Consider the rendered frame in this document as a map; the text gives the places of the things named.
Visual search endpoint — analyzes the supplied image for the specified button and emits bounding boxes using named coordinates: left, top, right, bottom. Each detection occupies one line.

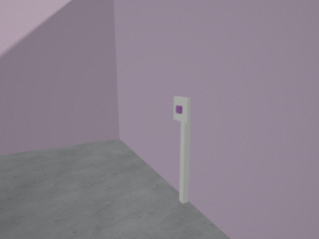
left=175, top=106, right=182, bottom=114

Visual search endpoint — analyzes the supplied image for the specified panel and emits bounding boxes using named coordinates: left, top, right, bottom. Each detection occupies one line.
left=173, top=97, right=191, bottom=204

